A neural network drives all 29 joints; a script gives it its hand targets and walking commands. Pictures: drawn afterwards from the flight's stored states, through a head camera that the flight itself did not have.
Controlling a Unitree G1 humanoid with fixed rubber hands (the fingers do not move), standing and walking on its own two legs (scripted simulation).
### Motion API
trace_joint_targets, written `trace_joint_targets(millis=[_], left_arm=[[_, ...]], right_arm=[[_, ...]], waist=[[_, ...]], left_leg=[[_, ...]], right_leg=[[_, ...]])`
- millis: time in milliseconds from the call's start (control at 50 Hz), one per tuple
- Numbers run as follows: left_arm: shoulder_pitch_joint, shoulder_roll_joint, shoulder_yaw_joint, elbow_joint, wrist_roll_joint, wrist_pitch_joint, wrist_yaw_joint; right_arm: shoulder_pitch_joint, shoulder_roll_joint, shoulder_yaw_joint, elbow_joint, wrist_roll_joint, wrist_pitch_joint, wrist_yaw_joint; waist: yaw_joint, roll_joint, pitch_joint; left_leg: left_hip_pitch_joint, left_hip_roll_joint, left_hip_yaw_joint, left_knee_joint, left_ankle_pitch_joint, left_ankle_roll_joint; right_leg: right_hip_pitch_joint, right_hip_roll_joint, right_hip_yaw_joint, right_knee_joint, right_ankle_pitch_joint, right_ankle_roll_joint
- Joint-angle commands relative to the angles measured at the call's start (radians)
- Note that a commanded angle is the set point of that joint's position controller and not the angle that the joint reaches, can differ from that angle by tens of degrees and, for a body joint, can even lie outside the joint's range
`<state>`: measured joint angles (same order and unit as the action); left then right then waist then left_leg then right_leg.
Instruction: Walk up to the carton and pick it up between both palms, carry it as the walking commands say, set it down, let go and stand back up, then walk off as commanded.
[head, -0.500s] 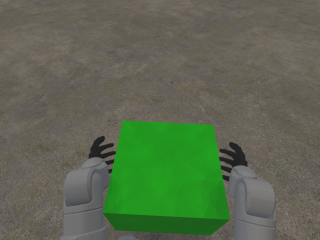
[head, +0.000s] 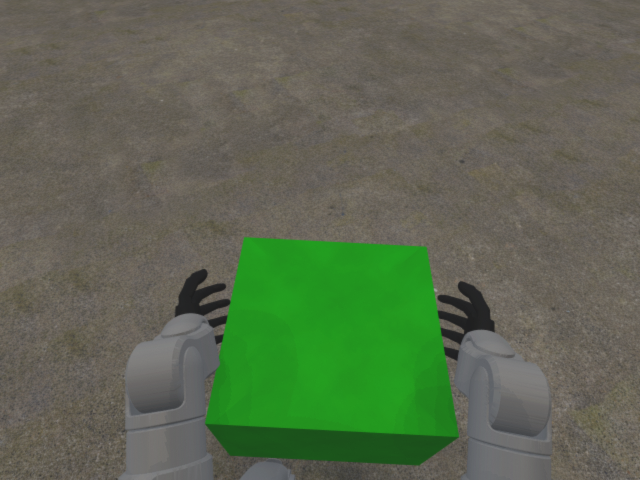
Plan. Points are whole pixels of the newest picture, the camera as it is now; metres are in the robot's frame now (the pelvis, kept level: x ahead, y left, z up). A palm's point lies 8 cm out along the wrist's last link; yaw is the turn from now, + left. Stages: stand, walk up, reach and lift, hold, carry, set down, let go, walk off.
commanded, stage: carry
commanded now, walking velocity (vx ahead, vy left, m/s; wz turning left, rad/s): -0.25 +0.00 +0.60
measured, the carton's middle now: (330, 349) +0.31 -0.01 -0.02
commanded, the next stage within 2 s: none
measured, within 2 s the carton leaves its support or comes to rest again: neither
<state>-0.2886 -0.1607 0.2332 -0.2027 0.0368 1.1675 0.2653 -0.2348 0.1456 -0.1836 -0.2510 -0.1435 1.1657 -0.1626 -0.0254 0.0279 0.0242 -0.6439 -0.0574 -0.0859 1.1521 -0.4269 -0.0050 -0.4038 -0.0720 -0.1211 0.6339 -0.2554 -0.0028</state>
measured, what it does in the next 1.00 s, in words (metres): walks backwards, turning left: left foot, then right foot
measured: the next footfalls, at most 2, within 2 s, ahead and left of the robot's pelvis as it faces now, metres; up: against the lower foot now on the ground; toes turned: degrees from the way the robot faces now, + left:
left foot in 0.16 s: -0.03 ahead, +0.22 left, +0.00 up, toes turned +5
right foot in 0.48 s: -0.09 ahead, +0.01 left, +0.00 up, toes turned +11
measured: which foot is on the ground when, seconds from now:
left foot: up 0.00-0.14, down 0.16-0.48, up 0.50-0.76, down 0.78-1.00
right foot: down 0.00-0.16, up 0.18-0.46, down 0.48-0.78, up 0.80-1.00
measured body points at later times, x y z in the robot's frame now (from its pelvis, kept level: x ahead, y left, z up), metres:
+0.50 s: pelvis -0.16 +0.09 +0.00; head -0.10 +0.11 +0.45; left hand +0.09 +0.34 +0.06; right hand +0.18 +0.02 +0.05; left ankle -0.07 +0.21 -0.72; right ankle -0.13 +0.00 -0.73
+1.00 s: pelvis -0.32 +0.16 +0.00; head -0.31 +0.20 +0.45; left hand -0.18 +0.47 +0.05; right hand +0.01 +0.20 +0.07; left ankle -0.35 +0.29 -0.72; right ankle -0.27 +0.05 -0.68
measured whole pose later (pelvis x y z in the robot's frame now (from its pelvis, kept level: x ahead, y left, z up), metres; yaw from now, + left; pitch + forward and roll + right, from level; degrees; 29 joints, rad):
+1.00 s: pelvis -0.32 +0.16 +0.00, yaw +29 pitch +2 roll -2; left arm -0.26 -0.14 0.24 -0.24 0.06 1.19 0.25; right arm -0.26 0.15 -0.16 -0.22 -0.14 1.17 -0.17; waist 0.09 -0.03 0.02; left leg -0.41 -0.01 -0.11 0.64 -0.26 -0.02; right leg -0.46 -0.03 -0.08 0.95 -0.54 0.09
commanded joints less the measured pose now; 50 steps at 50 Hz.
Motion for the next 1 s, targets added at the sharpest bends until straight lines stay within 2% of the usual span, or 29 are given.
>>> trace_joint_targets(millis=[0, 40, 100, 120, 140, 160, 180, 200, 240, 300, 320, 360, 380, 420, 440, 460, 480, 500, 540, 620, 680, 720, 740, 760, 780, 800, 840, 880, 980], left_arm=[[-0.503, -0.958, -0.748, -0.085, -0.338, 0.025, -0.475], [-0.446, -0.917, -0.729, -0.045, -0.311, 0.035, -0.475], [-0.494, -0.917, -0.738, -0.037, -0.294, 0.042, -0.471], [-0.497, -0.925, -0.743, -0.019, -0.293, 0.046, -0.470], [-0.514, -0.899, -0.736, 0.001, -0.284, 0.052, -0.466], [-0.513, -0.920, -0.748, -0.011, -0.302, 0.051, -0.476], [-0.572, -0.943, -0.784, -0.067, -0.336, 0.040, -0.476], [-0.565, -0.956, -0.803, -0.053, -0.356, 0.035, -0.484], [-0.625, -1.002, -0.858, -0.089, -0.407, 0.025, -0.489], [-0.722, -0.984, -0.899, -0.207, -0.499, 0.019, -0.488], [-0.709, -0.977, -0.898, -0.225, -0.504, 0.017, -0.492], [-0.603, -0.950, -0.867, -0.195, -0.495, 0.023, -0.498], [-0.561, -0.953, -0.857, -0.164, -0.486, 0.030, -0.501], [-0.536, -0.958, -0.824, -0.157, -0.471, 0.027, -0.501], [-0.503, -0.961, -0.811, -0.122, -0.453, 0.029, -0.505], [-0.525, -0.953, -0.808, -0.145, -0.449, 0.023, -0.502], [-0.526, -0.972, -0.809, -0.159, -0.451, 0.024, -0.502], [-0.483, -0.981, -0.784, -0.115, -0.411, 0.023, -0.498], [-0.460, -0.967, -0.766, -0.126, -0.365, 0.020, -0.482], [-0.473, -0.923, -0.738, -0.122, -0.313, 0.023, -0.459], [-0.458, -0.900, -0.742, -0.097, -0.287, 0.037, -0.457], [-0.430, -0.886, -0.726, -0.054, -0.263, 0.043, -0.456], [-0.458, -0.889, -0.729, -0.057, -0.268, 0.049, -0.463], [-0.471, -0.890, -0.741, -0.029, -0.268, 0.055, -0.460], [-0.450, -0.867, -0.735, -0.017, -0.269, 0.056, -0.465], [-0.507, -0.904, -0.776, -0.048, -0.307, 0.048, -0.474], [-0.584, -0.954, -0.840, -0.093, -0.373, 0.033, -0.488], [-0.649, -0.977, -0.880, -0.143, -0.431, 0.025, -0.494], [-0.673, -0.936, -0.879, -0.183, -0.497, 0.027, -0.514]], right_arm=[[-0.670, 0.950, 0.785, -0.163, 0.517, 0.010, 0.366], [-0.648, 0.924, 0.791, -0.135, 0.523, 0.022, 0.375], [-0.663, 0.923, 0.780, -0.072, 0.521, 0.036, 0.393], [-0.639, 0.927, 0.759, -0.039, 0.511, 0.037, 0.401], [-0.610, 0.932, 0.739, 0.019, 0.494, 0.046, 0.403], [-0.575, 0.917, 0.722, -0.001, 0.464, 0.037, 0.402], [-0.566, 0.951, 0.731, -0.004, 0.481, 0.028, 0.404], [-0.581, 0.956, 0.731, -0.025, 0.484, 0.019, 0.397], [-0.550, 0.973, 0.689, -0.012, 0.449, 0.008, 0.395], [-0.514, 0.958, 0.658, -0.065, 0.429, -0.011, 0.369], [-0.519, 0.955, 0.654, -0.083, 0.418, -0.016, 0.353], [-0.501, 0.914, 0.666, -0.145, 0.404, -0.028, 0.334], [-0.522, 0.911, 0.671, -0.155, 0.407, -0.028, 0.332], [-0.549, 0.899, 0.698, -0.181, 0.411, -0.023, 0.327], [-0.572, 0.895, 0.708, -0.201, 0.408, -0.020, 0.326], [-0.610, 0.921, 0.741, -0.253, 0.433, -0.017, 0.326], [-0.626, 0.926, 0.750, -0.253, 0.448, -0.012, 0.326], [-0.646, 0.943, 0.760, -0.213, 0.457, -0.001, 0.334], [-0.636, 0.972, 0.804, -0.201, 0.509, -0.003, 0.353], [-0.706, 0.937, 0.813, -0.216, 0.554, 0.015, 0.371], [-0.638, 0.923, 0.796, -0.129, 0.532, 0.033, 0.383], [-0.642, 0.925, 0.793, -0.092, 0.532, 0.042, 0.390], [-0.612, 0.917, 0.781, -0.046, 0.506, 0.045, 0.393], [-0.619, 0.931, 0.763, -0.013, 0.497, 0.050, 0.400], [-0.544, 0.903, 0.726, 0.060, 0.464, 0.052, 0.398], [-0.545, 0.919, 0.728, 0.006, 0.470, 0.030, 0.400], [-0.573, 0.960, 0.721, -0.041, 0.470, 0.007, 0.390], [-0.556, 0.976, 0.682, -0.028, 0.449, -0.003, 0.378], [-0.486, 0.955, 0.659, -0.049, 0.392, -0.023, 0.333]], waist=[[0.024, -0.205, -0.425], [0.026, -0.324, -0.431], [0.018, -0.285, -0.378], [0.015, -0.097, -0.329], [0.014, 0.122, -0.292], [0.020, 0.376, -0.320], [0.014, 0.268, -0.319], [0.017, 0.251, -0.354], [0.021, 0.283, -0.396], [-0.001, 0.268, -0.504], [-0.003, 0.215, -0.525], [-0.004, 0.217, -0.595], [-0.001, 0.278, -0.598], [0.005, 0.171, -0.634], [0.018, 0.083, -0.628], [-0.001, -0.196, -0.610], [0.012, -0.343, -0.564], [0.020, -0.266, -0.491], [0.017, -0.151, -0.478], [0.025, -0.233, -0.463], [0.026, -0.306, -0.422], [0.016, -0.338, -0.411], [0.019, -0.242, -0.377], [0.019, -0.081, -0.338], [0.029, 0.248, -0.315], [0.009, 0.298, -0.333], [0.011, 0.270, -0.361], [0.010, 0.287, -0.426], [-0.014, 0.216, -0.552]], left_leg=[[0.082, 0.094, 0.106, -0.080, -0.067, -0.042], [0.206, 0.078, 0.159, -0.221, -0.056, -0.041], [0.309, 0.069, 0.161, -0.494, 0.011, -0.028], [0.323, 0.090, 0.066, -0.650, 0.126, -0.018], [0.358, 0.272, -0.227, -0.755, 0.348, 0.040], [0.335, 0.458, -0.614, -0.834, 0.668, 0.139], [0.340, 0.383, -0.544, -0.761, 0.827, 0.142], [0.378, 0.328, -0.452, -0.695, 0.954, 0.117], [0.453, 0.251, -0.285, -0.649, 0.866, 0.068], [0.622, 0.257, -0.356, -0.657, 0.921, 0.095], [0.645, 0.269, -0.374, -0.651, 0.997, 0.112], [0.672, 0.268, -0.370, -0.633, 1.084, 0.134], [0.622, 0.270, -0.391, -0.647, 1.089, 0.140], [0.456, 0.235, -0.366, -0.695, 0.839, 0.079], [0.275, 0.147, -0.247, -0.634, 0.567, 0.008], [0.120, 0.040, -0.085, -0.450, 0.174, -0.033], [-0.031, -0.052, 0.092, -0.100, -0.170, -0.055], [0.001, 0.072, 0.060, 0.087, -0.168, -0.035], [0.019, 0.089, 0.052, 0.163, -0.065, -0.038], [0.122, 0.081, 0.127, -0.145, -0.067, -0.053], [0.236, 0.054, 0.177, -0.313, -0.037, -0.037], [0.308, 0.058, 0.200, -0.518, 0.090, -0.032], [0.343, 0.057, 0.141, -0.614, 0.135, -0.031], [0.392, 0.127, 0.011, -0.694, 0.248, -0.007], [0.449, 0.405, -0.393, -0.738, 0.759, 0.078], [0.409, 0.400, -0.479, -0.754, 0.899, 0.133], [0.476, 0.314, -0.353, -0.652, 0.996, 0.113], [0.504, 0.272, -0.209, -0.652, 0.812, 0.091], [0.668, 0.283, -0.234, -0.631, 0.873, 0.137]], right_leg=[[0.246, -0.320, 0.056, -0.087, 0.537, -0.091], [0.165, -0.318, 0.024, -0.097, 0.377, -0.067], [0.077, -0.315, -0.006, -0.029, 0.173, -0.021], [0.009, -0.256, -0.067, 0.093, 0.063, 0.022], [-0.165, -0.157, -0.084, 0.240, -0.223, 0.062], [-0.251, 0.013, 0.020, 0.407, -0.443, 0.119], [-0.189, 0.013, 0.155, 0.505, -0.415, 0.078], [-0.186, 0.028, 0.146, 0.508, -0.356, 0.069], [-0.200, 0.004, 0.144, 0.508, -0.248, 0.073], [-0.150, 0.077, 0.122, 0.340, -0.290, 0.076], [-0.119, 0.090, 0.127, 0.290, -0.297, 0.074], [0.016, 0.112, 0.119, 0.097, -0.292, 0.063], [0.080, 0.111, 0.120, 0.042, -0.274, 0.057], [0.343, 0.094, 0.108, -0.185, -0.149, 0.033], [0.508, -0.036, 0.185, -0.275, -0.012, -0.002], [0.576, -0.274, 0.345, -0.242, 0.282, -0.068], [0.471, -0.496, 0.389, -0.201, 0.611, -0.233], [0.316, -0.510, 0.309, -0.199, 0.725, -0.259], [0.348, -0.377, 0.113, -0.133, 0.766, -0.175], [0.315, -0.315, 0.018, -0.030, 0.672, -0.108], [0.216, -0.343, 0.032, -0.058, 0.498, -0.080], [0.183, -0.320, -0.005, -0.022, 0.348, -0.027], [0.117, -0.273, -0.036, 0.040, 0.195, 0.005], [0.003, -0.223, -0.054, 0.135, 0.051, 0.041], [-0.185, -0.092, -0.075, 0.327, -0.334, 0.098], [-0.167, 0.001, 0.083, 0.444, -0.440, 0.088], [-0.188, 0.008, 0.118, 0.499, -0.338, 0.057], [-0.148, 0.007, 0.089, 0.455, -0.259, 0.058], [-0.011, 0.076, 0.080, 0.068, -0.293, 0.046]])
